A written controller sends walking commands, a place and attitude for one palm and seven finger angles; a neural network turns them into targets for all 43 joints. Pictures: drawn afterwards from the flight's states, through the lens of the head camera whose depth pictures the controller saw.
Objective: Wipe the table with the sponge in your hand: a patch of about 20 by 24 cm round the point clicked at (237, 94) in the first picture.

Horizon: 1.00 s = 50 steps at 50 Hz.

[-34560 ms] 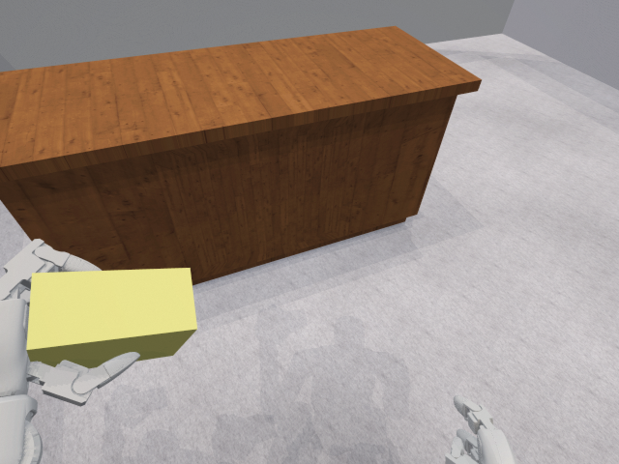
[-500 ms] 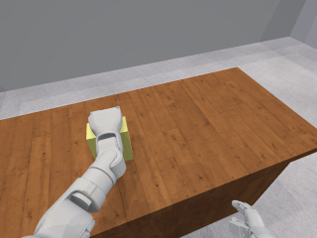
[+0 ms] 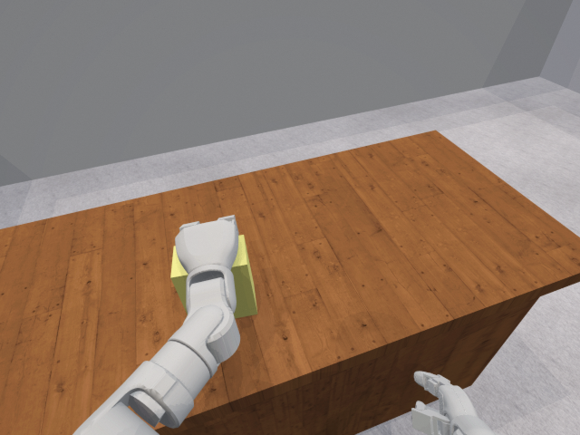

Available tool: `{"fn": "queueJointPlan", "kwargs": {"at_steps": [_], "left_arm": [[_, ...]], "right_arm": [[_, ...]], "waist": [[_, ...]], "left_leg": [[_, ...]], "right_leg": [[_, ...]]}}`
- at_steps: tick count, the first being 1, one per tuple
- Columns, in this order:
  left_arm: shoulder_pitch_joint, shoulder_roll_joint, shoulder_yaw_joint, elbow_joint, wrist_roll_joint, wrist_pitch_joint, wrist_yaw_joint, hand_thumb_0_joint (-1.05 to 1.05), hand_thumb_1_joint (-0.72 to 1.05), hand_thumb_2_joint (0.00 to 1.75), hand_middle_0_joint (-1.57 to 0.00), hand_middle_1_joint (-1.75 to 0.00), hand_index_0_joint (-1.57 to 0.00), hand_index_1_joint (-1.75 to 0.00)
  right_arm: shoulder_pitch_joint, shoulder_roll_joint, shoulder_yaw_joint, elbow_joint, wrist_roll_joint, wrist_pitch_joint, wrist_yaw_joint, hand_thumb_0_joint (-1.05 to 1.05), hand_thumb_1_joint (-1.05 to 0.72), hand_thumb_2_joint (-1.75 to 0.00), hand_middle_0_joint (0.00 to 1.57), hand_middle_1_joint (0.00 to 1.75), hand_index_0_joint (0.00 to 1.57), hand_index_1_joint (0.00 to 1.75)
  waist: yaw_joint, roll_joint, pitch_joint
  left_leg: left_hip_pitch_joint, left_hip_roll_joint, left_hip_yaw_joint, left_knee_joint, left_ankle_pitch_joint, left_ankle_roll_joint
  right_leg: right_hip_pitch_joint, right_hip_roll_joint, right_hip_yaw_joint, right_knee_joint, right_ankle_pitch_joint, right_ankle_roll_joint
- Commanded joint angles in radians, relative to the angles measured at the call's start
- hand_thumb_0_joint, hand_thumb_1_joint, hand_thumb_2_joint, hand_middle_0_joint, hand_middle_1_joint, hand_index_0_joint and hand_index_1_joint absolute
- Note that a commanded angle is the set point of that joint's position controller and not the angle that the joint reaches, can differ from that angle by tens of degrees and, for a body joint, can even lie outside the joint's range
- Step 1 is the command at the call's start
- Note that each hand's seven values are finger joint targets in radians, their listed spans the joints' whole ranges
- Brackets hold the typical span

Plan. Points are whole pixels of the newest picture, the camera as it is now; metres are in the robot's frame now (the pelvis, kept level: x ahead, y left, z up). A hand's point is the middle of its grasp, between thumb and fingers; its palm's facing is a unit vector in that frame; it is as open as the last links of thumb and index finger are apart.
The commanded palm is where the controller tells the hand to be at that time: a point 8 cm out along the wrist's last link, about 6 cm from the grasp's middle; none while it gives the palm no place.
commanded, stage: wipe back along the third lane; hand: left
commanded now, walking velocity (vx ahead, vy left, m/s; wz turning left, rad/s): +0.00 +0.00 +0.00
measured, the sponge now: (220, 289) +0.34 +0.16 +0.00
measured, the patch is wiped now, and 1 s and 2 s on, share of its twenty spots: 1.00 1.00 1.00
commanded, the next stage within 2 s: slide back across to the middle lane in 0.70 s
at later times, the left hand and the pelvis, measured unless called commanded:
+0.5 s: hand (225, 295) +0.30 +0.13 +0.06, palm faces +0.06 -0.08 -0.99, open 10.6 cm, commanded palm +0.24 +0.12 +0.09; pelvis -0.01 -0.02 +0.00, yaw -1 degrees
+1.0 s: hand (222, 306) +0.27 +0.13 +0.06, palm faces +0.09 -0.19 -0.98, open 10.6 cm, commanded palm +0.22 +0.14 +0.11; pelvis -0.01 -0.02 +0.00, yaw -2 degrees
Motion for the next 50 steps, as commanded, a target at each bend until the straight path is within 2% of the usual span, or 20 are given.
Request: {"fn": "queueJointPlan", "kwargs": {"at_steps": [1, 2, 3, 6, 7, 10, 12, 14, 17, 20, 22, 23, 27, 35, 37, 40, 42, 44, 47, 50], "left_arm": [[-0.160, -0.017, 0.027, -0.094, -0.047, 0.010, -0.045, 0.00, 0.10, 1.30, -1.20, -1.60, -1.20, -1.60], [-0.146, 0.004, 0.056, -0.115, -0.049, 0.007, -0.045, 0.00, 0.10, 1.30, -1.20, -1.60, -1.20, -1.60], [-0.113, -0.028, 0.022, -0.127, -0.051, 0.010, -0.047, 0.00, 0.10, 1.30, -1.20, -1.60, -1.20, -1.60], [-0.054, -0.017, 0.020, -0.172, -0.049, 0.008, -0.055, 0.00, 0.10, 1.30, -1.20, -1.60, -1.20, -1.60], [-0.018, 0.023, 0.068, -0.189, -0.055, 0.006, -0.054, 0.00, 0.10, 1.30, -1.20, -1.60, -1.20, -1.60], [0.018, -0.023, 0.009, -0.236, -0.050, 0.009, -0.059, 0.00, 0.10, 1.30, -1.20, -1.60, -1.20, -1.60], [0.070, 0.036, 0.069, -0.269, -0.057, 0.009, -0.056, 0.00, 0.10, 1.30, -1.20, -1.60, -1.20, -1.60], [0.070, -0.027, -0.013, -0.298, -0.048, 0.016, -0.063, 0.00, 0.10, 1.30, -1.20, -1.60, -1.20, -1.60], [0.073, 0.024, 0.031, -0.323, -0.039, 0.020, -0.067, 0.00, 0.10, 1.30, -1.20, -1.60, -1.20, -1.60], [0.094, -0.004, -0.006, -0.324, -0.035, 0.019, -0.070, 0.00, 0.10, 1.30, -1.20, -1.60, -1.20, -1.60], [0.144, 0.026, 0.032, -0.344, -0.039, 0.012, -0.066, 0.00, 0.10, 1.30, -1.20, -1.60, -1.20, -1.60], [0.165, -0.008, -0.002, -0.352, -0.043, 0.011, -0.069, 0.00, 0.10, 1.30, -1.20, -1.60, -1.20, -1.60], [0.168, 0.021, 0.022, -0.371, -0.039, 0.011, -0.068, 0.00, 0.10, 1.30, -1.20, -1.60, -1.20, -1.60], [0.257, -0.023, -0.029, -0.422, -0.038, -0.005, -0.070, 0.00, 0.10, 1.30, -1.20, -1.60, -1.20, -1.60], [0.244, 0.031, 0.027, -0.434, -0.041, -0.011, -0.065, 0.00, 0.10, 1.30, -1.20, -1.60, -1.20, -1.60], [0.213, 0.014, 0.009, -0.412, -0.035, -0.011, -0.062, 0.00, 0.10, 1.30, -1.20, -1.60, -1.20, -1.60], [0.200, 0.082, 0.077, -0.446, -0.033, -0.019, -0.056, 0.00, 0.10, 1.30, -1.20, -1.60, -1.20, -1.60], [0.220, 0.047, 0.043, -0.466, -0.031, -0.021, -0.059, 0.00, 0.10, 1.30, -1.20, -1.60, -1.20, -1.60], [0.216, 0.136, 0.134, -0.504, -0.033, -0.031, -0.058, 0.00, 0.10, 1.30, -1.20, -1.60, -1.20, -1.60], [0.256, 0.112, 0.109, -0.536, -0.031, -0.038, -0.064, 0.00, 0.10, 1.30, -1.20, -1.60, -1.20, -1.60]], "right_arm": [[-0.274, -0.111, -0.034, -0.186, 0.010, -0.058, -0.001, 0.00, -0.90, -0.90, 0.20, 0.30, 0.20, 0.30], [-0.280, -0.113, -0.036, -0.187, 0.008, -0.058, -0.001, 0.00, -0.90, -0.90, 0.20, 0.30, 0.20, 0.30], [-0.278, -0.109, -0.034, -0.197, 0.009, -0.060, 0.002, 0.00, -0.90, -0.90, 0.20, 0.30, 0.20, 0.30], [-0.289, -0.108, -0.033, -0.207, 0.010, -0.061, 0.009, 0.00, -0.90, -0.90, 0.20, 0.30, 0.20, 0.30], [-0.297, -0.111, -0.036, -0.210, 0.009, -0.060, 0.010, 0.00, -0.90, -0.90, 0.20, 0.30, 0.20, 0.30], [-0.304, -0.104, -0.034, -0.221, 0.012, -0.062, 0.019, 0.00, -0.90, -0.90, 0.20, 0.30, 0.20, 0.30], [-0.317, -0.111, -0.034, -0.223, 0.011, -0.063, 0.023, 0.00, -0.90, -0.90, 0.20, 0.30, 0.20, 0.30], [-0.321, -0.103, -0.031, -0.227, 0.014, -0.065, 0.027, 0.00, -0.90, -0.90, 0.20, 0.30, 0.20, 0.30], [-0.326, -0.107, -0.032, -0.222, 0.013, -0.072, 0.027, 0.00, -0.90, -0.90, 0.20, 0.30, 0.20, 0.30], [-0.327, -0.103, -0.032, -0.221, 0.014, -0.080, 0.028, 0.00, -0.90, -0.90, 0.20, 0.30, 0.20, 0.30], [-0.330, -0.106, -0.035, -0.225, 0.011, -0.084, 0.032, 0.00, -0.90, -0.90, 0.20, 0.30, 0.20, 0.30], [-0.329, -0.099, -0.034, -0.232, 0.012, -0.086, 0.033, 0.00, -0.90, -0.90, 0.20, 0.30, 0.20, 0.30], [-0.337, -0.103, -0.036, -0.228, 0.011, -0.090, 0.036, 0.00, -0.90, -0.90, 0.20, 0.30, 0.20, 0.30], [-0.338, -0.094, -0.038, -0.239, 0.012, -0.097, 0.049, 0.00, -0.90, -0.90, 0.20, 0.30, 0.20, 0.30], [-0.337, -0.102, -0.040, -0.233, 0.009, -0.096, 0.044, 0.00, -0.90, -0.90, 0.20, 0.30, 0.20, 0.30], [-0.334, -0.099, -0.037, -0.229, 0.011, -0.099, 0.033, 0.00, -0.90, -0.90, 0.20, 0.30, 0.20, 0.30], [-0.335, -0.104, -0.039, -0.228, 0.006, -0.098, 0.028, 0.00, -0.90, -0.90, 0.20, 0.30, 0.20, 0.30], [-0.338, -0.094, -0.035, -0.239, 0.008, -0.099, 0.027, 0.00, -0.90, -0.90, 0.20, 0.30, 0.20, 0.30], [-0.335, -0.103, -0.035, -0.236, 0.003, -0.098, 0.015, 0.00, -0.90, -0.90, 0.20, 0.30, 0.20, 0.30], [-0.332, -0.096, -0.033, -0.247, 0.003, -0.099, 0.013, 0.00, -0.90, -0.90, 0.20, 0.30, 0.20, 0.30]], "waist": [[-0.009, -0.177, -0.120], [0.001, -0.169, -0.131], [0.000, -0.174, -0.140], [0.003, -0.169, -0.140], [0.016, -0.177, -0.136], [0.006, -0.172, -0.119], [0.022, -0.167, -0.111], [0.004, -0.170, -0.091], [0.010, -0.160, -0.079], [0.005, -0.175, -0.067], [0.020, -0.167, -0.080], [0.016, -0.182, -0.085], [0.017, -0.176, -0.049], [0.019, -0.190, -0.053], [0.021, -0.190, -0.039], [0.012, -0.190, -0.022], [0.024, -0.160, -0.027], [0.024, -0.158, -0.042], [0.031, -0.141, -0.041], [0.032, -0.127, -0.045]], "left_leg": [[0.019, 0.016, -0.013, -0.054, 0.192, 0.011], [0.017, 0.015, -0.020, -0.055, 0.199, 0.012], [0.024, 0.012, -0.012, -0.050, 0.208, 0.014], [0.023, 0.007, -0.007, -0.044, 0.219, 0.012], [0.013, 0.007, -0.014, -0.047, 0.214, 0.012], [0.024, 0.004, -0.002, -0.042, 0.213, 0.014], [0.011, 0.002, -0.011, -0.044, 0.209, 0.012], [0.020, 0.001, 0.000, -0.040, 0.205, 0.015], [0.022, 0.000, -0.009, -0.044, 0.181, 0.016], [0.027, -0.002, -0.001, -0.041, 0.168, 0.017], [0.021, -0.004, -0.003, -0.039, 0.167, 0.016], [0.023, -0.005, 0.005, -0.035, 0.172, 0.018], [0.024, -0.003, -0.002, -0.038, 0.150, 0.017], [0.036, -0.003, 0.003, -0.026, 0.172, 0.019], [0.028, -0.001, -0.006, -0.031, 0.154, 0.018], [0.028, -0.002, 0.001, -0.032, 0.132, 0.017], [0.033, -0.002, -0.006, -0.038, 0.129, 0.018], [0.042, -0.002, -0.002, -0.040, 0.145, 0.018], [0.045, -0.002, -0.010, -0.047, 0.146, 0.019], [0.058, 0.000, -0.008, -0.048, 0.169, 0.018]], "right_leg": [[0.111, -0.023, 0.036, -0.066, 0.245, -0.038], [0.120, -0.020, 0.046, -0.064, 0.255, -0.043], [0.139, -0.024, 0.036, -0.056, 0.272, -0.038], [0.155, -0.025, 0.053, -0.054, 0.308, -0.036], [0.164, -0.022, 0.065, -0.059, 0.302, -0.039], [0.161, -0.023, 0.067, -0.062, 0.303, -0.034], [0.172, -0.020, 0.089, -0.063, 0.309, -0.038], [0.161, -0.023, 0.083, -0.066, 0.301, -0.031], [0.143, -0.016, 0.100, -0.078, 0.247, -0.035], [0.134, -0.017, 0.098, -0.082, 0.214, -0.029], [0.147, -0.015, 0.109, -0.081, 0.214, -0.031], [0.159, -0.019, 0.101, -0.075, 0.227, -0.025], [0.129, -0.016, 0.119, -0.097, 0.172, -0.027], [0.134, -0.015, 0.109, -0.082, 0.199, -0.024], [0.123, -0.012, 0.125, -0.090, 0.176, -0.028], [0.105, -0.015, 0.125, -0.100, 0.127, -0.022], [0.108, -0.013, 0.134, -0.103, 0.117, -0.029], [0.124, -0.016, 0.116, -0.093, 0.124, -0.025], [0.134, -0.013, 0.143, -0.105, 0.121, -0.031], [0.144, -0.015, 0.131, -0.100, 0.134, -0.030]]}}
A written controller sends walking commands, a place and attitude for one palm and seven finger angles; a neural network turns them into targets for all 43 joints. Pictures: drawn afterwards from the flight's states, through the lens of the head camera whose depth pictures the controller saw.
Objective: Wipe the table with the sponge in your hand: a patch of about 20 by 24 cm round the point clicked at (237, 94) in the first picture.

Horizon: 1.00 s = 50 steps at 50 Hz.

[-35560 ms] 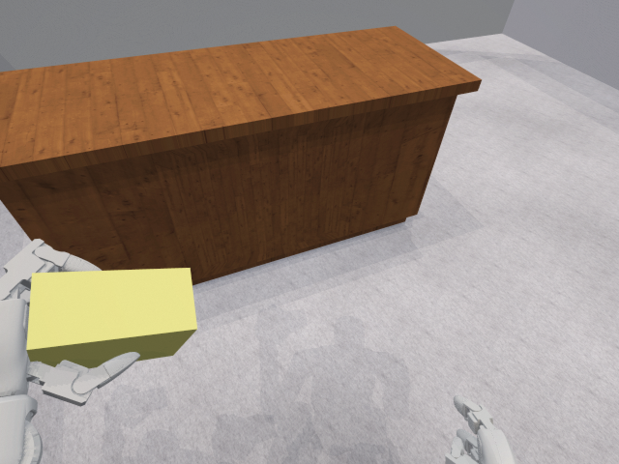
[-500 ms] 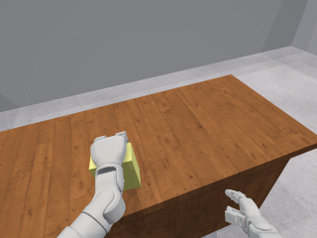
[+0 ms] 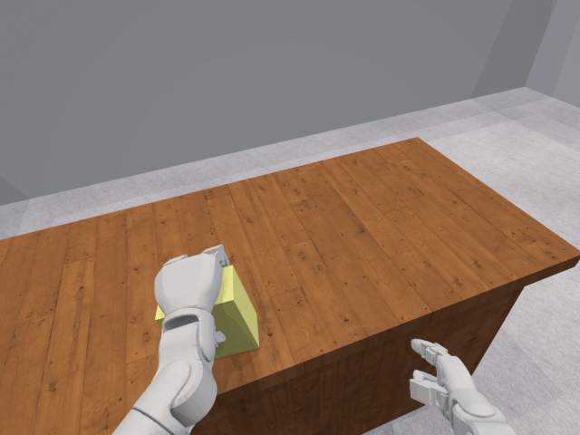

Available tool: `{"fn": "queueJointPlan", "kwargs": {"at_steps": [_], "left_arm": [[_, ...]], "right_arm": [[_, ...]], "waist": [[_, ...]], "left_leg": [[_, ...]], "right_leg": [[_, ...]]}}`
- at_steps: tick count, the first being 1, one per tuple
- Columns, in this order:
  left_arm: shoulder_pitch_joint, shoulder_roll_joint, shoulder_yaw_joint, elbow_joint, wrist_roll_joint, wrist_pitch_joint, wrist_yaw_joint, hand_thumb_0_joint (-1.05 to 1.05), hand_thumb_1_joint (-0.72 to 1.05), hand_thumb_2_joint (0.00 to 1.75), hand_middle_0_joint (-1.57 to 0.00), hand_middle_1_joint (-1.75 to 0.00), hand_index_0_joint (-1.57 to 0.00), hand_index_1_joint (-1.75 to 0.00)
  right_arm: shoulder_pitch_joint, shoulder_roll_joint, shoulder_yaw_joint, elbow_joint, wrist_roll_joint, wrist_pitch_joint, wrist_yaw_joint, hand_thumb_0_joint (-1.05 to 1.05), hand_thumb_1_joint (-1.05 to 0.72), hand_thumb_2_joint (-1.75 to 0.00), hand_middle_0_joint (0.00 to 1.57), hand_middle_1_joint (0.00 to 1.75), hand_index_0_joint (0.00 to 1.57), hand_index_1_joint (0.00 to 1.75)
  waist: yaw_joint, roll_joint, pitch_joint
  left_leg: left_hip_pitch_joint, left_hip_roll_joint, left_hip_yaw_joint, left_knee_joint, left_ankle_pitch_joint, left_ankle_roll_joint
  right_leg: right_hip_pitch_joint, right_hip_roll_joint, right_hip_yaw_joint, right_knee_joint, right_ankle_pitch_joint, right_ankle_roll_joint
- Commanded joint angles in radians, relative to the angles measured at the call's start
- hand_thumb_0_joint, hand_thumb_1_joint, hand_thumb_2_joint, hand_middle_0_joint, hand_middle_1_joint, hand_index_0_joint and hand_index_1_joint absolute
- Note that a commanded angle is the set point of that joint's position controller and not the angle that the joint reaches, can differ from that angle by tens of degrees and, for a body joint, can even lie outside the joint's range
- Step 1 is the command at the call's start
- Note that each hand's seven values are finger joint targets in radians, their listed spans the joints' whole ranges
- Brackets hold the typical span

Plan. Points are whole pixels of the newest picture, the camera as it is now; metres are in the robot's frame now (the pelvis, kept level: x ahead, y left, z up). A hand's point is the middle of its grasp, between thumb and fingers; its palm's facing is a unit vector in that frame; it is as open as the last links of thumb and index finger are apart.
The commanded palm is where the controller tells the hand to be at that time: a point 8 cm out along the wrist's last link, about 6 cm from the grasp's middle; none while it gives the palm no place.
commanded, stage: slide back across to the middle lane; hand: left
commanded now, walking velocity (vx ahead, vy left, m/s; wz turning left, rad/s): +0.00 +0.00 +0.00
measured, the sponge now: (216, 324) +0.28 +0.16 +0.01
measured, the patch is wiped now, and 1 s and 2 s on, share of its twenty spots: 1.00 1.00 1.00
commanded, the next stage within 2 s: wipe forward along the middle lane in 0.44 s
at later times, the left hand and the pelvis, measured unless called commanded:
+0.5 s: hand (170, 311) +0.26 +0.20 +0.07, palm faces +0.10 -0.26 -0.96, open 10.6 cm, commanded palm +0.21 +0.22 +0.12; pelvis +0.01 +0.01 +0.00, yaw -1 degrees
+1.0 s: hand (158, 295) +0.29 +0.24 +0.06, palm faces +0.02 -0.09 -1.00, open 10.6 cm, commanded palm +0.26 +0.24 +0.10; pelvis +0.00 +0.01 +0.00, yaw +1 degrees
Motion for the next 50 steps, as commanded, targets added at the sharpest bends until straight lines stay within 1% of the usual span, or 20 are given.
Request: {"fn": "queueJointPlan", "kwargs": {"at_steps": [1, 2, 4, 7, 8, 12, 16, 17, 25, 27, 30, 32, 34, 37, 39, 42, 44, 46, 47, 50], "left_arm": [[-0.080, 0.070, 0.077, -0.134, -0.022, -0.002, -0.027, 0.00, 0.10, 1.30, -1.20, -1.60, -1.20, -1.60], [-0.082, 0.124, 0.136, -0.158, -0.025, -0.008, -0.024, 0.00, 0.10, 1.30, -1.20, -1.60, -1.20, -1.60], [-0.097, 0.084, 0.088, -0.176, -0.018, -0.013, -0.031, 0.00, 0.10, 1.30, -1.20, -1.60, -1.20, -1.60], [-0.039, 0.154, 0.164, -0.229, -0.027, -0.029, -0.032, 0.00, 0.10, 1.30, -1.20, -1.60, -1.20, -1.60], [-0.025, 0.122, 0.134, -0.236, -0.030, -0.029, -0.034, 0.00, 0.10, 1.30, -1.20, -1.60, -1.20, -1.60], [-0.003, 0.179, 0.195, -0.268, -0.036, -0.047, -0.037, 0.00, 0.10, 1.30, -1.20, -1.60, -1.20, -1.60], [0.036, 0.155, 0.173, -0.278, -0.041, -0.056, -0.043, 0.00, 0.10, 1.30, -1.20, -1.60, -1.20, -1.60], [0.055, 0.208, 0.233, -0.304, -0.045, -0.062, -0.038, 0.00, 0.10, 1.30, -1.20, -1.60, -1.20, -1.60], [0.072, 0.203, 0.230, -0.297, -0.046, -0.065, -0.049, 0.00, 0.10, 1.30, -1.20, -1.60, -1.20, -1.60], [0.068, 0.247, 0.272, -0.318, -0.041, -0.071, -0.047, 0.00, 0.10, 1.30, -1.20, -1.60, -1.20, -1.60], [0.074, 0.203, 0.229, -0.265, -0.039, -0.068, -0.052, 0.00, 0.10, 1.30, -1.20, -1.60, -1.20, -1.60], [-0.006, 0.230, 0.249, -0.254, -0.026, -0.068, -0.051, 0.00, 0.10, 1.30, -1.20, -1.60, -1.20, -1.60], [-0.013, 0.194, 0.215, -0.218, -0.016, -0.066, -0.053, 0.00, 0.10, 1.30, -1.20, -1.60, -1.20, -1.60], [-0.088, 0.249, 0.264, -0.151, 0.000, -0.066, -0.048, 0.00, 0.10, 1.30, -1.20, -1.60, -1.20, -1.60], [-0.116, 0.198, 0.215, -0.097, 0.008, -0.059, -0.051, 0.00, 0.10, 1.30, -1.20, -1.60, -1.20, -1.60], [-0.164, 0.235, 0.242, -0.021, 0.020, -0.051, -0.052, 0.00, 0.10, 1.30, -1.20, -1.60, -1.20, -1.60], [-0.229, 0.182, 0.182, 0.022, 0.029, -0.037, -0.059, 0.00, 0.10, 1.30, -1.20, -1.60, -1.20, -1.60], [-0.247, 0.201, 0.204, 0.068, 0.019, -0.039, -0.065, 0.00, 0.10, 1.30, -1.20, -1.60, -1.20, -1.60], [-0.258, 0.255, 0.256, 0.079, 0.012, -0.045, -0.063, 0.00, 0.10, 1.30, -1.20, -1.60, -1.20, -1.60], [-0.262, 0.210, 0.230, 0.144, -0.002, -0.062, -0.075, 0.00, 0.10, 1.30, -1.20, -1.60, -1.20, -1.60]], "right_arm": [[-0.281, -0.085, -0.030, -0.200, 0.005, -0.057, -0.009, 0.00, -0.90, -0.90, 0.20, 0.30, 0.20, 0.30], [-0.277, -0.090, -0.031, -0.200, 0.002, -0.057, -0.011, 0.00, -0.90, -0.90, 0.20, 0.30, 0.20, 0.30], [-0.279, -0.085, -0.028, -0.200, 0.002, -0.057, -0.015, 0.00, -0.90, -0.90, 0.20, 0.30, 0.20, 0.30], [-0.276, -0.089, -0.031, -0.203, -0.002, -0.063, -0.019, 0.00, -0.90, -0.90, 0.20, 0.30, 0.20, 0.30], [-0.274, -0.083, -0.027, -0.208, -0.002, -0.062, -0.019, 0.00, -0.90, -0.90, 0.20, 0.30, 0.20, 0.30], [-0.266, -0.092, -0.030, -0.200, -0.005, -0.067, -0.026, 0.00, -0.90, -0.90, 0.20, 0.30, 0.20, 0.30], [-0.263, -0.088, -0.027, -0.201, -0.006, -0.072, -0.031, 0.00, -0.90, -0.90, 0.20, 0.30, 0.20, 0.30], [-0.257, -0.094, -0.030, -0.202, -0.007, -0.076, -0.031, 0.00, -0.90, -0.90, 0.20, 0.30, 0.20, 0.30], [-0.253, -0.093, -0.024, -0.201, -0.008, -0.087, -0.046, 0.00, -0.90, -0.90, 0.20, 0.30, 0.20, 0.30], [-0.251, -0.101, -0.026, -0.198, -0.009, -0.092, -0.046, 0.00, -0.90, -0.90, 0.20, 0.30, 0.20, 0.30], [-0.244, -0.097, -0.025, -0.194, -0.007, -0.097, -0.048, 0.00, -0.90, -0.90, 0.20, 0.30, 0.20, 0.30], [-0.236, -0.105, -0.026, -0.183, -0.008, -0.101, -0.052, 0.00, -0.90, -0.90, 0.20, 0.30, 0.20, 0.30], [-0.239, -0.097, -0.024, -0.186, -0.007, -0.107, -0.055, 0.00, -0.90, -0.90, 0.20, 0.30, 0.20, 0.30], [-0.228, -0.110, -0.022, -0.169, -0.009, -0.113, -0.067, 0.00, -0.90, -0.90, 0.20, 0.30, 0.20, 0.30], [-0.233, -0.101, -0.018, -0.172, -0.004, -0.117, -0.071, 0.00, -0.90, -0.90, 0.20, 0.30, 0.20, 0.30], [-0.226, -0.112, -0.019, -0.158, -0.004, -0.121, -0.077, 0.00, -0.90, -0.90, 0.20, 0.30, 0.20, 0.30], [-0.231, -0.105, -0.014, -0.164, 0.001, -0.123, -0.077, 0.00, -0.90, -0.90, 0.20, 0.30, 0.20, 0.30], [-0.217, -0.113, -0.018, -0.158, 0.002, -0.126, -0.085, 0.00, -0.90, -0.90, 0.20, 0.30, 0.20, 0.30], [-0.204, -0.123, -0.021, -0.152, -0.003, -0.126, -0.090, 0.00, -0.90, -0.90, 0.20, 0.30, 0.20, 0.30], [-0.183, -0.118, -0.015, -0.154, 0.000, -0.131, -0.100, 0.00, -0.90, -0.90, 0.20, 0.30, 0.20, 0.30]], "waist": [[0.025, -0.138, -0.081], [0.032, -0.134, -0.088], [0.018, -0.128, -0.075], [0.035, -0.114, -0.098], [0.032, -0.114, -0.096], [0.031, -0.118, -0.069], [0.030, -0.120, -0.070], [0.039, -0.098, -0.079], [0.035, -0.093, -0.064], [0.039, -0.072, -0.077], [0.029, -0.110, -0.051], [0.018, -0.094, -0.045], [0.021, -0.106, -0.060], [0.021, -0.121, -0.051], [0.016, -0.120, -0.051], [0.018, -0.119, -0.058], [0.008, -0.113, -0.066], [0.008, -0.142, -0.085], [0.011, -0.144, -0.099], [-0.001, -0.178, -0.094]], "left_leg": [[-0.021, -0.031, -0.028, -0.046, 0.169, 0.046], [-0.025, -0.031, -0.035, -0.051, 0.163, 0.049], [-0.014, -0.029, -0.032, -0.052, 0.172, 0.048], [0.000, -0.030, -0.039, -0.054, 0.199, 0.051], [-0.003, -0.027, -0.033, -0.057, 0.204, 0.051], [0.010, -0.026, -0.044, -0.061, 0.203, 0.050], [0.010, -0.026, -0.038, -0.062, 0.217, 0.049], [0.019, -0.026, -0.046, -0.064, 0.221, 0.050], [0.014, -0.025, -0.047, -0.073, 0.210, 0.050], [0.024, -0.025, -0.054, -0.075, 0.220, 0.051], [0.010, -0.022, -0.055, -0.073, 0.219, 0.048], [0.008, -0.022, -0.057, -0.079, 0.190, 0.049], [-0.002, -0.026, -0.054, -0.077, 0.192, 0.049], [-0.014, -0.027, -0.056, -0.084, 0.147, 0.047], [-0.023, -0.030, -0.049, -0.082, 0.141, 0.046], [-0.031, -0.032, -0.053, -0.086, 0.113, 0.043], [-0.040, -0.033, -0.048, -0.085, 0.109, 0.044], [-0.046, -0.037, -0.045, -0.074, 0.112, 0.046], [-0.049, -0.037, -0.046, -0.074, 0.104, 0.047], [-0.068, -0.038, -0.041, -0.061, 0.122, 0.046]], "right_leg": [[0.085, -0.046, 0.116, -0.123, 0.133, -0.001], [0.096, -0.044, 0.132, -0.126, 0.127, -0.005], [0.083, -0.046, 0.127, -0.128, 0.125, -0.003], [0.115, -0.043, 0.142, -0.126, 0.170, -0.008], [0.124, -0.047, 0.122, -0.119, 0.180, -0.004], [0.106, -0.041, 0.149, -0.138, 0.172, -0.010], [0.118, -0.045, 0.142, -0.136, 0.205, -0.004], [0.124, -0.041, 0.151, -0.131, 0.209, -0.011], [0.118, -0.044, 0.135, -0.141, 0.176, -0.006], [0.123, -0.040, 0.147, -0.135, 0.194, -0.013], [0.105, -0.039, 0.127, -0.135, 0.197, -0.008], [0.084, -0.036, 0.138, -0.142, 0.164, -0.013], [0.093, -0.040, 0.121, -0.135, 0.164, -0.008], [0.070, -0.037, 0.135, -0.146, 0.102, -0.010], [0.063, -0.041, 0.115, -0.145, 0.085, -0.005], [0.048, -0.039, 0.120, -0.149, 0.046, -0.007], [0.041, -0.043, 0.096, -0.140, 0.046, -0.004], [0.051, -0.044, 0.098, -0.139, 0.073, 0.001], [0.060, -0.044, 0.108, -0.139, 0.076, 0.000], [0.062, -0.047, 0.096, -0.127, 0.143, 0.007]]}}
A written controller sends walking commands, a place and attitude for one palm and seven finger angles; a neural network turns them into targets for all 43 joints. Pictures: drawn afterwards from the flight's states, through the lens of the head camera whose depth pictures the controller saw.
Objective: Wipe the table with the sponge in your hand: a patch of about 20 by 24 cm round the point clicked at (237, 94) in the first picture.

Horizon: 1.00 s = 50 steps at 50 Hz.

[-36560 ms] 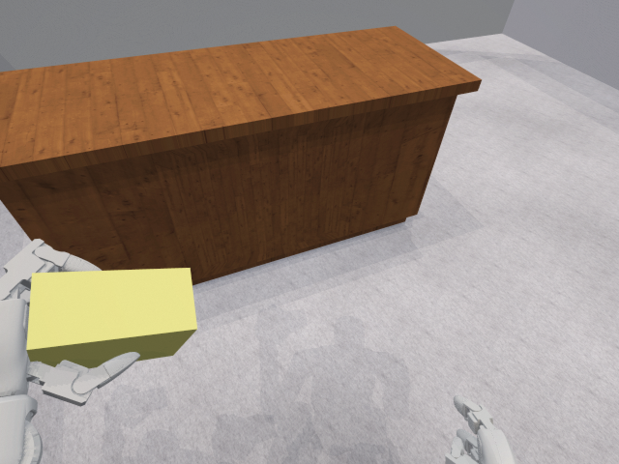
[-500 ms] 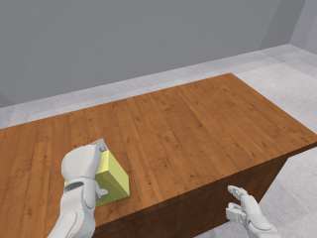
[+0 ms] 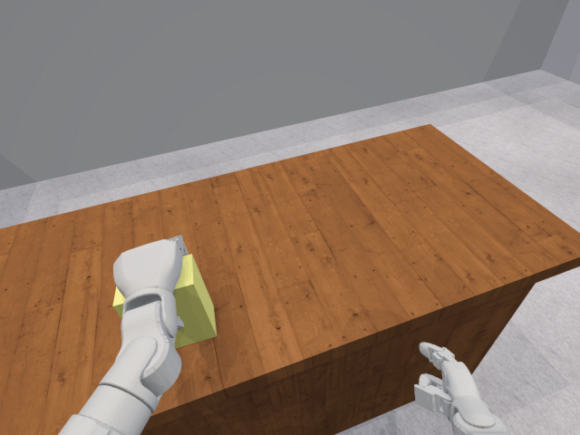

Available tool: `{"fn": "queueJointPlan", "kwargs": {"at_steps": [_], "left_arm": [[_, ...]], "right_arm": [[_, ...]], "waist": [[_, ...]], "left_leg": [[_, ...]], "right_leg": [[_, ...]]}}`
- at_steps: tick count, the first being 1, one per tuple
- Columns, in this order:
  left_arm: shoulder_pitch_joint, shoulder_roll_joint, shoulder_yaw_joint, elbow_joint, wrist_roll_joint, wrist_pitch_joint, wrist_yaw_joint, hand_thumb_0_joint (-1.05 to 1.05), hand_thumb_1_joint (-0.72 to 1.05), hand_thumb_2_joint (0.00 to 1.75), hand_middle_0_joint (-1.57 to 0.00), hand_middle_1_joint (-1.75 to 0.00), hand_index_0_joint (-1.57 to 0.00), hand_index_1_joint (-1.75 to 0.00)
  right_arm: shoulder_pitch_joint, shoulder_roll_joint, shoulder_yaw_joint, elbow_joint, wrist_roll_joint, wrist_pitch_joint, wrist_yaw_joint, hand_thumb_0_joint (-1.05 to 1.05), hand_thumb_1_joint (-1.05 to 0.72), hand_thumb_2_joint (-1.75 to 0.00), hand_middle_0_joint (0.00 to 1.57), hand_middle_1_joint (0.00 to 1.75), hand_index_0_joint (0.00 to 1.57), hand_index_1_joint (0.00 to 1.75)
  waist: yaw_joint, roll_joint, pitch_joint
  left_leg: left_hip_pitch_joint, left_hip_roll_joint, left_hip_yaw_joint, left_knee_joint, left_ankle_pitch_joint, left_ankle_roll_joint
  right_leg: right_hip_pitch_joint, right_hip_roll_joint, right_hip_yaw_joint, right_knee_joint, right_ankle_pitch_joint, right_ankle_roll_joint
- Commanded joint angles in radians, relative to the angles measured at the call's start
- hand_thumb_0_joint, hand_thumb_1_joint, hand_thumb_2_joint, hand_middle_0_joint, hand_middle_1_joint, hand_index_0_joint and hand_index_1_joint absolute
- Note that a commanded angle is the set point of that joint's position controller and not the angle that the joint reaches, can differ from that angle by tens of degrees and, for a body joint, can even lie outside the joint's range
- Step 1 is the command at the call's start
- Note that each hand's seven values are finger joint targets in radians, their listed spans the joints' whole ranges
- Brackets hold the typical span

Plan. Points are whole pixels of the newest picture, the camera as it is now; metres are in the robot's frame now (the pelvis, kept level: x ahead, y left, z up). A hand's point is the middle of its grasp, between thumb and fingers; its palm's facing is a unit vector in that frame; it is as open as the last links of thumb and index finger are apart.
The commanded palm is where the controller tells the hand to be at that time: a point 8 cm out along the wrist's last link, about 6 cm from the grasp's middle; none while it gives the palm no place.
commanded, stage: wipe forward along the middle lane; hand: left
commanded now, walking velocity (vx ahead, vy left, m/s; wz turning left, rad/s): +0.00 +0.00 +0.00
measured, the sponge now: (174, 314) +0.29 +0.23 +0.00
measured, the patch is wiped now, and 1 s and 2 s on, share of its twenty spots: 1.00 1.00 1.00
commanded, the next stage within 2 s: slide back across to the first lane in 1.16 s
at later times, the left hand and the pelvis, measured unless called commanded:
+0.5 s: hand (158, 263) +0.34 +0.26 +0.06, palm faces -0.05 -0.06 -1.00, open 10.6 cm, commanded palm +0.31 +0.26 +0.10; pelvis +0.00 +0.00 +0.00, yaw +1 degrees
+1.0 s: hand (152, 242) +0.38 +0.29 +0.06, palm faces -0.06 -0.05 -1.00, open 10.6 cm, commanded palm +0.36 +0.28 +0.10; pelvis +0.01 +0.01 +0.00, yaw +1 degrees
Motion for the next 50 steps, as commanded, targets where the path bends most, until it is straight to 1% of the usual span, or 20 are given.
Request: {"fn": "queueJointPlan", "kwargs": {"at_steps": [1, 2, 5, 7, 9, 11, 12, 14, 17, 20, 22, 24, 27, 29, 31, 32, 34, 39, 42, 50], "left_arm": [[-0.178, 0.126, 0.097, 0.030, -0.014, -0.015, -0.009, 0.00, 0.10, 1.30, -1.20, -1.60, -1.20, -1.60], [-0.183, 0.156, 0.122, 0.041, -0.010, -0.024, -0.009, 0.00, 0.10, 1.30, -1.20, -1.60, -1.20, -1.60], [-0.193, 0.124, 0.095, 0.062, -0.009, -0.039, -0.014, 0.00, 0.10, 1.30, -1.20, -1.60, -1.20, -1.60], [-0.216, 0.207, 0.164, 0.066, -0.011, -0.049, -0.012, 0.00, 0.10, 1.30, -1.20, -1.60, -1.20, -1.60], [-0.222, 0.155, 0.123, 0.083, -0.012, -0.056, -0.015, 0.00, 0.10, 1.30, -1.20, -1.60, -1.20, -1.60], [-0.259, 0.158, 0.116, 0.100, -0.013, -0.060, -0.017, 0.00, 0.10, 1.30, -1.20, -1.60, -1.20, -1.60], [-0.284, 0.224, 0.170, 0.110, -0.010, -0.063, -0.012, 0.00, 0.10, 1.30, -1.20, -1.60, -1.20, -1.60], [-0.315, 0.182, 0.130, 0.142, -0.010, -0.067, -0.018, 0.00, 0.10, 1.30, -1.20, -1.60, -1.20, -1.60], [-0.349, 0.265, 0.193, 0.167, -0.008, -0.089, -0.019, 0.00, 0.10, 1.30, -1.20, -1.60, -1.20, -1.60], [-0.385, 0.203, 0.135, 0.215, -0.006, -0.103, -0.028, 0.00, 0.10, 1.30, -1.20, -1.60, -1.20, -1.60], [-0.425, 0.252, 0.174, 0.230, -0.002, -0.116, -0.026, 0.00, 0.10, 1.30, -1.20, -1.60, -1.20, -1.60], [-0.441, 0.178, 0.114, 0.248, 0.001, -0.130, -0.030, 0.00, 0.10, 1.30, -1.20, -1.60, -1.20, -1.60], [-0.434, 0.256, 0.191, 0.269, -0.001, -0.154, -0.019, 0.00, 0.10, 1.30, -1.20, -1.60, -1.20, -1.60], [-0.459, 0.195, 0.139, 0.282, -0.005, -0.160, -0.017, 0.00, 0.10, 1.30, -1.20, -1.60, -1.20, -1.60], [-0.491, 0.221, 0.154, 0.309, -0.001, -0.164, -0.012, 0.00, 0.10, 1.30, -1.20, -1.60, -1.20, -1.60], [-0.512, 0.278, 0.202, 0.309, 0.000, -0.168, -0.008, 0.00, 0.10, 1.30, -1.20, -1.60, -1.20, -1.60], [-0.533, 0.229, 0.158, 0.338, 0.006, -0.172, -0.006, 0.00, 0.10, 1.30, -1.20, -1.60, -1.20, -1.60], [-0.558, 0.244, 0.165, 0.374, 0.017, -0.184, -0.004, 0.00, 0.10, 1.30, -1.20, -1.60, -1.20, -1.60], [-0.580, 0.295, 0.209, 0.392, 0.014, -0.194, -0.001, 0.00, 0.10, 1.30, -1.20, -1.60, -1.20, -1.60], [-0.639, 0.287, 0.192, 0.469, 0.037, -0.212, 0.009, 0.00, 0.10, 1.30, -1.20, -1.60, -1.20, -1.60]], "right_arm": [[-0.206, -0.115, -0.038, -0.174, 0.005, -0.060, -0.019, 0.00, -0.90, -0.90, 0.20, 0.30, 0.20, 0.30], [-0.196, -0.123, -0.041, -0.168, 0.002, -0.061, -0.022, 0.00, -0.90, -0.90, 0.20, 0.30, 0.20, 0.30], [-0.180, -0.118, -0.041, -0.176, 0.004, -0.065, -0.022, 0.00, -0.90, -0.90, 0.20, 0.30, 0.20, 0.30], [-0.171, -0.131, -0.046, -0.168, 0.000, -0.064, -0.030, 0.00, -0.90, -0.90, 0.20, 0.30, 0.20, 0.30], [-0.163, -0.122, -0.046, -0.177, 0.006, -0.066, -0.033, 0.00, -0.90, -0.90, 0.20, 0.30, 0.20, 0.30], [-0.157, -0.126, -0.046, -0.172, 0.006, -0.066, -0.037, 0.00, -0.90, -0.90, 0.20, 0.30, 0.20, 0.30], [-0.148, -0.136, -0.050, -0.161, 0.004, -0.065, -0.040, 0.00, -0.90, -0.90, 0.20, 0.30, 0.20, 0.30], [-0.142, -0.128, -0.049, -0.165, 0.008, -0.065, -0.045, 0.00, -0.90, -0.90, 0.20, 0.30, 0.20, 0.30], [-0.126, -0.144, -0.054, -0.154, 0.005, -0.065, -0.053, 0.00, -0.90, -0.90, 0.20, 0.30, 0.20, 0.30], [-0.111, -0.135, -0.053, -0.154, 0.009, -0.067, -0.055, 0.00, -0.90, -0.90, 0.20, 0.30, 0.20, 0.30], [-0.097, -0.144, -0.058, -0.145, 0.008, -0.068, -0.056, 0.00, -0.90, -0.90, 0.20, 0.30, 0.20, 0.30], [-0.084, -0.135, -0.059, -0.152, 0.010, -0.070, -0.054, 0.00, -0.90, -0.90, 0.20, 0.30, 0.20, 0.30], [-0.067, -0.148, -0.063, -0.144, 0.005, -0.069, -0.053, 0.00, -0.90, -0.90, 0.20, 0.30, 0.20, 0.30], [-0.062, -0.138, -0.063, -0.147, 0.008, -0.067, -0.055, 0.00, -0.90, -0.90, 0.20, 0.30, 0.20, 0.30], [-0.055, -0.143, -0.063, -0.138, 0.007, -0.065, -0.056, 0.00, -0.90, -0.90, 0.20, 0.30, 0.20, 0.30], [-0.056, -0.152, -0.066, -0.132, 0.006, -0.065, -0.059, 0.00, -0.90, -0.90, 0.20, 0.30, 0.20, 0.30], [-0.044, -0.143, -0.064, -0.129, 0.007, -0.064, -0.060, 0.00, -0.90, -0.90, 0.20, 0.30, 0.20, 0.30], [-0.028, -0.145, -0.067, -0.124, 0.007, -0.060, -0.058, 0.00, -0.90, -0.90, 0.20, 0.30, 0.20, 0.30], [-0.021, -0.156, -0.068, -0.117, 0.004, -0.055, -0.058, 0.00, -0.90, -0.90, 0.20, 0.30, 0.20, 0.30], [0.010, -0.156, -0.073, -0.104, 0.004, -0.051, -0.056, 0.00, -0.90, -0.90, 0.20, 0.30, 0.20, 0.30]], "waist": [[-0.001, -0.177, -0.123], [-0.001, -0.167, -0.117], [-0.008, -0.162, -0.125], [-0.003, -0.157, -0.131], [-0.010, -0.172, -0.128], [-0.015, -0.151, -0.119], [-0.013, -0.147, -0.116], [-0.023, -0.160, -0.106], [-0.017, -0.144, -0.138], [-0.032, -0.141, -0.121], [-0.030, -0.128, -0.146], [-0.040, -0.139, -0.151], [-0.027, -0.143, -0.200], [-0.041, -0.166, -0.181], [-0.042, -0.165, -0.180], [-0.038, -0.153, -0.183], [-0.049, -0.161, -0.185], [-0.048, -0.136, -0.219], [-0.046, -0.148, -0.232], [-0.055, -0.110, -0.223]], "left_leg": [[-0.052, -0.027, -0.030, -0.034, 0.098, 0.034], [-0.052, -0.028, -0.032, -0.033, 0.093, 0.034], [-0.060, -0.028, -0.027, -0.022, 0.110, 0.034], [-0.066, -0.029, -0.031, -0.022, 0.098, 0.034], [-0.077, -0.031, -0.025, -0.017, 0.103, 0.036], [-0.078, -0.029, -0.023, -0.022, 0.087, 0.035], [-0.077, -0.028, -0.029, -0.025, 0.076, 0.035], [-0.089, -0.029, -0.024, -0.025, 0.065, 0.036], [-0.089, -0.030, -0.027, -0.023, 0.064, 0.037], [-0.097, -0.028, -0.022, -0.025, 0.059, 0.037], [-0.094, -0.026, -0.026, -0.026, 0.062, 0.038], [-0.094, -0.026, -0.023, -0.021, 0.072, 0.040], [-0.101, -0.024, -0.028, -0.017, 0.102, 0.039], [-0.107, -0.023, -0.019, -0.016, 0.093, 0.041], [-0.113, -0.022, -0.019, -0.017, 0.086, 0.041], [-0.113, -0.022, -0.023, -0.020, 0.088, 0.041], [-0.113, -0.021, -0.015, -0.015, 0.098, 0.043], [-0.106, -0.019, -0.016, -0.013, 0.125, 0.041], [-0.116, -0.017, -0.021, -0.016, 0.136, 0.041], [-0.105, -0.009, -0.023, -0.012, 0.158, 0.038]], "right_leg": [[0.084, -0.037, 0.107, -0.092, 0.123, -0.004], [0.077, -0.036, 0.116, -0.093, 0.126, -0.007], [0.079, -0.041, 0.105, -0.082, 0.174, -0.004], [0.086, -0.041, 0.123, -0.086, 0.163, -0.006], [0.083, -0.044, 0.110, -0.083, 0.173, 0.000], [0.067, -0.046, 0.108, -0.093, 0.146, 0.000], [0.060, -0.042, 0.119, -0.097, 0.124, -0.004], [0.051, -0.045, 0.102, -0.101, 0.105, 0.001], [0.066, -0.047, 0.121, -0.100, 0.109, -0.003], [0.041, -0.048, 0.100, -0.105, 0.095, 0.001], [0.044, -0.047, 0.107, -0.105, 0.095, -0.004], [0.034, -0.048, 0.084, -0.100, 0.115, -0.001], [0.071, -0.048, 0.095, -0.084, 0.178, -0.006], [0.056, -0.052, 0.081, -0.090, 0.176, 0.004], [0.050, -0.053, 0.082, -0.092, 0.167, 0.004], [0.053, -0.052, 0.093, -0.092, 0.169, 0.000], [0.050, -0.056, 0.078, -0.090, 0.187, 0.005], [0.057, -0.057, 0.067, -0.081, 0.216, 0.001], [0.071, -0.058, 0.073, -0.078, 0.243, -0.001], [0.023, -0.057, 0.039, -0.073, 0.227, -0.006]]}}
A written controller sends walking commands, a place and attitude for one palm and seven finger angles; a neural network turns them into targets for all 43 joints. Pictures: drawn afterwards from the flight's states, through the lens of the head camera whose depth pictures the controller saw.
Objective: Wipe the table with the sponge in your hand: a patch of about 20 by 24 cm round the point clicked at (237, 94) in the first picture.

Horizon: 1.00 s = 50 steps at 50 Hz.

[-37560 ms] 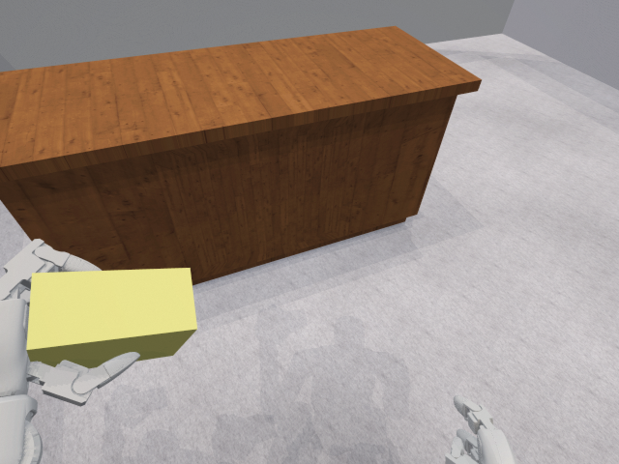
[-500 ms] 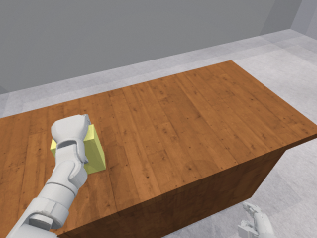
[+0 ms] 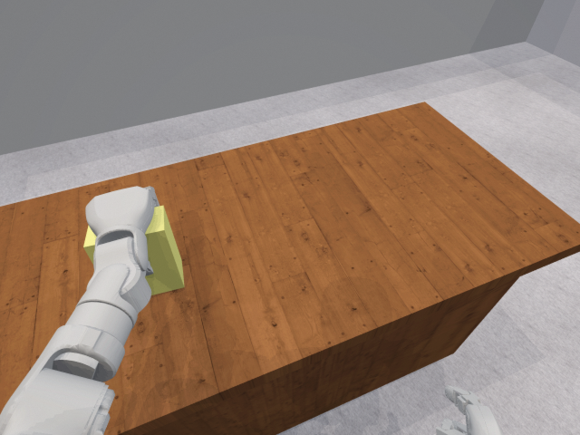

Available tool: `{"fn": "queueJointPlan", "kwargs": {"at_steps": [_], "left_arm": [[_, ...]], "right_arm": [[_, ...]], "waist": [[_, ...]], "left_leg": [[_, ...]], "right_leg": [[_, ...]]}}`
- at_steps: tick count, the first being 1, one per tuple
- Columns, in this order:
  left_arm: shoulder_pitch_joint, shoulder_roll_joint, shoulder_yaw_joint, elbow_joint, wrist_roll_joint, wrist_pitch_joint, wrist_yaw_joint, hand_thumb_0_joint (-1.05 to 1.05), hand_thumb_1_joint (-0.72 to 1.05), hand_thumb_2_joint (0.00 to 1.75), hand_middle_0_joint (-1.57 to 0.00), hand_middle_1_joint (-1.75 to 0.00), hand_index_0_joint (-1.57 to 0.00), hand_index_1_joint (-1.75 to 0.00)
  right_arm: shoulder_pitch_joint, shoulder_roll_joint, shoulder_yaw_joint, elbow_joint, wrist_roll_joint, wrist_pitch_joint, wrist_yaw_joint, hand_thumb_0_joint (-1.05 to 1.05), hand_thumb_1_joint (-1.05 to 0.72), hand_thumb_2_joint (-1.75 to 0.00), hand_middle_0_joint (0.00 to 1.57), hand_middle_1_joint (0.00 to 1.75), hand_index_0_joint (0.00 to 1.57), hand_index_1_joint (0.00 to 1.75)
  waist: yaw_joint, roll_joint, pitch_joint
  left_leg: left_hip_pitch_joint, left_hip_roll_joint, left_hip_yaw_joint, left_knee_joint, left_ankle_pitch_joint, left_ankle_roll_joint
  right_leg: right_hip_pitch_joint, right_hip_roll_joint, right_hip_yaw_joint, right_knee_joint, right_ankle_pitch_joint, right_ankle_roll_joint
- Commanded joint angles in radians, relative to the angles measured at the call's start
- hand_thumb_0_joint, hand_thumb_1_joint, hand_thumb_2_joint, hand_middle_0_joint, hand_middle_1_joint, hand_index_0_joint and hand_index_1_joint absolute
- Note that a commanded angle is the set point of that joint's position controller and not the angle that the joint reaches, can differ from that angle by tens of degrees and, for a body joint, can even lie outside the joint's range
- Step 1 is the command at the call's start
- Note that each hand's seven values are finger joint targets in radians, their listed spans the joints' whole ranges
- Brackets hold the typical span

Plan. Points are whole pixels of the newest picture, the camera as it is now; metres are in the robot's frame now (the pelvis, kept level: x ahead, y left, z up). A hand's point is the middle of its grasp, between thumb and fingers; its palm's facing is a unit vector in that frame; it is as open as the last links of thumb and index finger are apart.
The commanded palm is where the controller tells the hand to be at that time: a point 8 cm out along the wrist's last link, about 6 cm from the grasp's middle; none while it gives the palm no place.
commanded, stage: wipe forward along the middle lane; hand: left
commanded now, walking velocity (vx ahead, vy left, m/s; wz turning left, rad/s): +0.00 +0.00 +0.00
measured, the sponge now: (143, 264) +0.37 +0.27 +0.00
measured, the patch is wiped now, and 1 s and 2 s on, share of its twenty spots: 1.00 1.00 1.00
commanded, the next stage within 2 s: slide back across to the first lane in 0.16 s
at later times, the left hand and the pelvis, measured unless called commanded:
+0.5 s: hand (124, 225) +0.40 +0.30 +0.06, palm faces -0.04 -0.05 -1.00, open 10.6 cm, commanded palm +0.36 +0.30 +0.11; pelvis +0.01 +0.02 +0.00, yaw -1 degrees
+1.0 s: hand (82, 243) +0.36 +0.35 +0.06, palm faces -0.06 -0.05 -1.00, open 10.6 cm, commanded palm +0.33 +0.34 +0.11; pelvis +0.02 +0.02 +0.00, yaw +1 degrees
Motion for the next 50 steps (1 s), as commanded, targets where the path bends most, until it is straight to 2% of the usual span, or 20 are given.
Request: {"fn": "queueJointPlan", "kwargs": {"at_steps": [1, 6, 12, 13, 16, 17, 19, 23, 26, 28, 31, 35, 37, 39, 43, 44, 46, 47, 49, 50], "left_arm": [[-0.280, 0.164, 0.029, -0.016, 0.036, 0.006, 0.015, 0.00, 0.10, 1.30, -1.20, -1.60, -1.20, -1.60], [-0.324, 0.157, 0.028, 0.019, 0.036, -0.009, 0.027, 0.00, 0.10, 1.30, -1.20, -1.60, -1.20, -1.60], [-0.380, 0.217, 0.076, 0.068, 0.045, -0.021, 0.045, 0.00, 0.10, 1.30, -1.20, -1.60, -1.20, -1.60], [-0.372, 0.182, 0.044, 0.069, 0.045, -0.021, 0.045, 0.00, 0.10, 1.30, -1.20, -1.60, -1.20, -1.60], [-0.360, 0.209, 0.067, 0.060, 0.045, -0.021, 0.050, 0.00, 0.10, 1.30, -1.20, -1.60, -1.20, -1.60], [-0.364, 0.265, 0.115, 0.041, 0.045, -0.024, 0.052, 0.00, 0.10, 1.30, -1.20, -1.60, -1.20, -1.60], [-0.346, 0.225, 0.081, -0.004, 0.043, -0.026, 0.053, 0.00, 0.10, 1.30, -1.20, -1.60, -1.20, -1.60], [-0.318, 0.310, 0.146, -0.083, 0.037, -0.019, 0.055, 0.00, 0.10, 1.30, -1.20, -1.60, -1.20, -1.60], [-0.287, 0.285, 0.123, -0.088, 0.031, -0.002, 0.042, 0.00, 0.10, 1.30, -1.20, -1.60, -1.20, -1.60], [-0.262, 0.321, 0.150, -0.101, 0.031, 0.000, 0.033, 0.00, 0.10, 1.30, -1.20, -1.60, -1.20, -1.60], [-0.257, 0.289, 0.117, -0.119, 0.042, -0.009, 0.012, 0.00, 0.10, 1.30, -1.20, -1.60, -1.20, -1.60], [-0.217, 0.307, 0.137, -0.160, 0.036, -0.043, -0.012, 0.00, 0.10, 1.30, -1.20, -1.60, -1.20, -1.60], [-0.234, 0.352, 0.173, -0.190, 0.034, -0.065, -0.019, 0.00, 0.10, 1.30, -1.20, -1.60, -1.20, -1.60], [-0.189, 0.305, 0.140, -0.196, 0.037, -0.078, -0.023, 0.00, 0.10, 1.30, -1.20, -1.60, -1.20, -1.60], [-0.168, 0.344, 0.181, -0.223, 0.037, -0.102, -0.020, 0.00, 0.10, 1.30, -1.20, -1.60, -1.20, -1.60], [-0.152, 0.325, 0.169, -0.233, 0.039, -0.105, -0.020, 0.00, 0.10, 1.30, -1.20, -1.60, -1.20, -1.60], [-0.140, 0.363, 0.202, -0.213, 0.041, -0.106, -0.015, 0.00, 0.10, 1.30, -1.20, -1.60, -1.20, -1.60], [-0.160, 0.375, 0.208, -0.242, 0.034, -0.111, -0.017, 0.00, 0.10, 1.30, -1.20, -1.60, -1.20, -1.60], [-0.158, 0.388, 0.215, -0.209, 0.041, -0.111, -0.017, 0.00, 0.10, 1.30, -1.20, -1.60, -1.20, -1.60], [-0.160, 0.366, 0.195, -0.209, 0.042, -0.114, -0.019, 0.00, 0.10, 1.30, -1.20, -1.60, -1.20, -1.60]], "right_arm": [[-0.114, -0.126, -0.045, -0.135, 0.001, -0.039, -0.006, 0.00, -0.90, -0.90, 0.20, 0.30, 0.20, 0.30], [-0.091, -0.130, -0.051, -0.124, -0.001, -0.036, -0.003, 0.00, -0.90, -0.90, 0.20, 0.30, 0.20, 0.30], [-0.071, -0.139, -0.055, -0.105, -0.004, -0.029, -0.004, 0.00, -0.90, -0.90, 0.20, 0.30, 0.20, 0.30], [-0.065, -0.133, -0.055, -0.113, -0.004, -0.029, -0.003, 0.00, -0.90, -0.90, 0.20, 0.30, 0.20, 0.30], [-0.068, -0.132, -0.056, -0.118, -0.004, -0.029, 0.001, 0.00, -0.90, -0.90, 0.20, 0.30, 0.20, 0.30], [-0.075, -0.140, -0.057, -0.118, -0.004, -0.027, 0.000, 0.00, -0.90, -0.90, 0.20, 0.30, 0.20, 0.30], [-0.076, -0.128, -0.060, -0.130, -0.005, -0.030, 0.002, 0.00, -0.90, -0.90, 0.20, 0.30, 0.20, 0.30], [-0.092, -0.137, -0.056, -0.138, -0.006, -0.031, 0.005, 0.00, -0.90, -0.90, 0.20, 0.30, 0.20, 0.30], [-0.104, -0.137, -0.053, -0.139, -0.003, -0.032, 0.009, 0.00, -0.90, -0.90, 0.20, 0.30, 0.20, 0.30], [-0.102, -0.143, -0.053, -0.140, -0.004, -0.033, 0.008, 0.00, -0.90, -0.90, 0.20, 0.30, 0.20, 0.30], [-0.104, -0.137, -0.054, -0.138, -0.005, -0.037, 0.008, 0.00, -0.90, -0.90, 0.20, 0.30, 0.20, 0.30], [-0.098, -0.139, -0.056, -0.143, -0.008, -0.042, 0.011, 0.00, -0.90, -0.90, 0.20, 0.30, 0.20, 0.30], [-0.100, -0.145, -0.057, -0.141, -0.009, -0.043, 0.011, 0.00, -0.90, -0.90, 0.20, 0.30, 0.20, 0.30], [-0.096, -0.136, -0.058, -0.148, -0.011, -0.047, 0.013, 0.00, -0.90, -0.90, 0.20, 0.30, 0.20, 0.30], [-0.094, -0.142, -0.063, -0.142, -0.013, -0.048, 0.019, 0.00, -0.90, -0.90, 0.20, 0.30, 0.20, 0.30], [-0.094, -0.138, -0.063, -0.146, -0.015, -0.050, 0.021, 0.00, -0.90, -0.90, 0.20, 0.30, 0.20, 0.30], [-0.097, -0.143, -0.062, -0.138, -0.016, -0.048, 0.022, 0.00, -0.90, -0.90, 0.20, 0.30, 0.20, 0.30], [-0.102, -0.145, -0.060, -0.144, -0.015, -0.048, 0.021, 0.00, -0.90, -0.90, 0.20, 0.30, 0.20, 0.30], [-0.093, -0.145, -0.061, -0.136, -0.015, -0.046, 0.018, 0.00, -0.90, -0.90, 0.20, 0.30, 0.20, 0.30], [-0.094, -0.143, -0.060, -0.136, -0.016, -0.046, 0.018, 0.00, -0.90, -0.90, 0.20, 0.30, 0.20, 0.30]], "waist": [[-0.007, -0.071, -0.193], [-0.017, -0.095, -0.220], [-0.018, -0.080, -0.230], [-0.018, -0.068, -0.236], [-0.004, -0.061, -0.252], [0.007, -0.051, -0.268], [0.005, -0.034, -0.288], [0.024, -0.023, -0.300], [0.016, -0.043, -0.232], [0.024, -0.029, -0.244], [0.016, -0.011, -0.233], [0.017, -0.013, -0.237], [0.017, -0.010, -0.246], [0.016, -0.004, -0.241], [0.021, 0.013, -0.240], [0.023, 0.002, -0.245], [0.025, -0.012, -0.231], [0.026, 0.018, -0.234], [0.022, -0.010, -0.232], [0.020, -0.005, -0.227]], "left_leg": [[0.029, -0.003, -0.007, -0.037, 0.163, 0.022], [0.033, 0.004, -0.010, -0.027, 0.189, 0.021], [0.033, 0.012, -0.021, -0.025, 0.214, 0.017], [0.035, 0.010, -0.018, -0.023, 0.211, 0.019], [0.051, 0.013, -0.022, -0.030, 0.213, 0.017], [0.056, 0.015, -0.033, -0.036, 0.229, 0.015], [0.083, 0.014, -0.024, -0.031, 0.261, 0.019], [0.098, 0.013, -0.034, -0.047, 0.289, 0.019], [0.094, 0.013, -0.038, -0.062, 0.266, 0.019], [0.103, 0.009, -0.040, -0.063, 0.287, 0.020], [0.126, 0.011, -0.040, -0.062, 0.289, 0.019], [0.146, 0.010, -0.047, -0.053, 0.336, 0.018], [0.149, 0.009, -0.050, -0.051, 0.357, 0.019], [0.158, 0.008, -0.047, -0.043, 0.378, 0.019], [0.170, 0.010, -0.053, -0.037, 0.408, 0.014], [0.168, 0.009, -0.054, -0.035, 0.420, 0.013], [0.153, 0.006, -0.051, -0.033, 0.403, 0.013], [0.155, 0.007, -0.056, -0.039, 0.410, 0.012], [0.148, 0.006, -0.054, -0.038, 0.391, 0.015], [0.148, 0.006, -0.052, -0.039, 0.390, 0.013]], "right_leg": [[0.120, -0.051, 0.048, -0.058, 0.210, -0.022], [0.116, -0.051, 0.038, -0.045, 0.248, -0.022], [0.096, -0.049, 0.029, -0.035, 0.245, -0.028], [0.096, -0.048, 0.020, -0.035, 0.232, -0.025], [0.106, -0.047, 0.019, -0.039, 0.211, -0.027], [0.119, -0.046, 0.022, -0.036, 0.214, -0.034], [0.141, -0.048, 0.018, -0.036, 0.250, -0.030], [0.193, -0.047, 0.022, -0.040, 0.273, -0.033], [0.171, -0.044, 0.021, -0.059, 0.244, -0.033], [0.195, -0.044, 0.019, -0.057, 0.256, -0.035], [0.173, -0.043, 0.021, -0.064, 0.249, -0.038], [0.189, -0.043, 0.023, -0.061, 0.303, -0.042], [0.204, -0.044, 0.034, -0.057, 0.334, -0.046], [0.195, -0.044, 0.022, -0.055, 0.347, -0.042], [0.190, -0.042, 0.024, -0.052, 0.359, -0.046], [0.192, -0.043, 0.023, -0.049, 0.370, -0.045], [0.196, -0.042, 0.032, -0.051, 0.376, -0.046], [0.199, -0.044, 0.032, -0.050, 0.373, -0.049], [0.196, -0.043, 0.024, -0.052, 0.355, -0.045], [0.189, -0.043, 0.020, -0.054, 0.349, -0.044]]}}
